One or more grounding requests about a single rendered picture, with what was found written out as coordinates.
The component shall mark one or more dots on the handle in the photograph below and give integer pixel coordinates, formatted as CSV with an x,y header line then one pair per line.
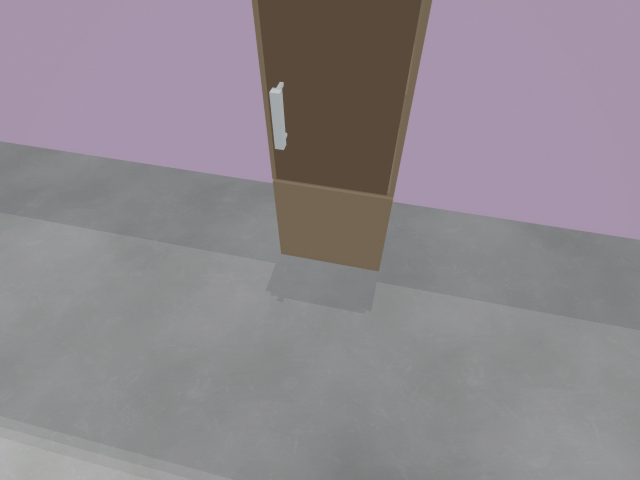
x,y
277,112

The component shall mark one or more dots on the cupboard door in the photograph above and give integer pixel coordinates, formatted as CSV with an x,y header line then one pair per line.
x,y
345,66

